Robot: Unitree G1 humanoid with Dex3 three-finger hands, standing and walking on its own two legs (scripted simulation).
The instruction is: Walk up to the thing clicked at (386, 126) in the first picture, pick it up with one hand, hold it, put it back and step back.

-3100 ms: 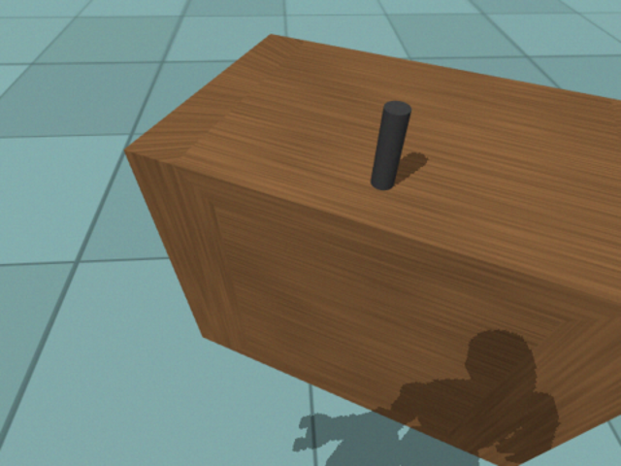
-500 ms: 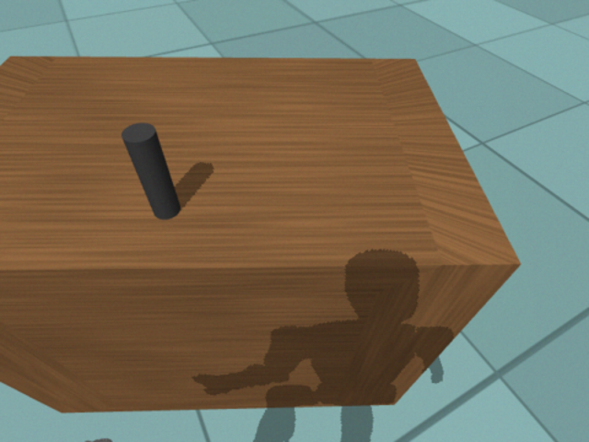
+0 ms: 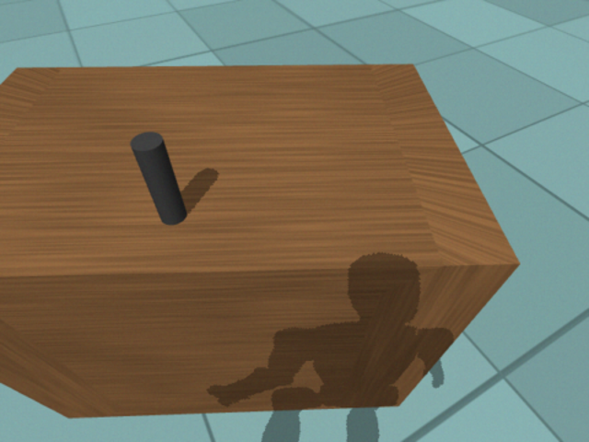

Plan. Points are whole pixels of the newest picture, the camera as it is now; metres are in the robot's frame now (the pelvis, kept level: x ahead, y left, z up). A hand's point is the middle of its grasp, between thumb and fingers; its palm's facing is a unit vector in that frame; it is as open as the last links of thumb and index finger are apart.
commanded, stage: walk up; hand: left
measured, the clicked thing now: (161, 182) +0.47 +0.21 +0.10
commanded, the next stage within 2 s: stand in 0.56 s
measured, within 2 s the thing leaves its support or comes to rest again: neither
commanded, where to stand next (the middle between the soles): +0.05 -0.01 m, yaw +3 degrees
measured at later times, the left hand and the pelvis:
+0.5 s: hand out of the picture +0.12 +0.26 -0.15, palm faces -0.06 -0.93 -0.36, open 7.4 cm; pelvis +0.01 +0.00 +0.00, yaw -1 degrees
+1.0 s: hand out of the picture +0.10 +0.26 -0.15, palm faces -0.03 -0.94 -0.35, open 7.4 cm; pelvis +0.03 +0.00 +0.01, yaw +1 degrees
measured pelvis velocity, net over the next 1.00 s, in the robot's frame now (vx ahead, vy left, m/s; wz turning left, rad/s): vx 0.03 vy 0.00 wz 0.02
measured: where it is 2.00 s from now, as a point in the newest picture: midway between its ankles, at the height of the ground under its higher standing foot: outside the picture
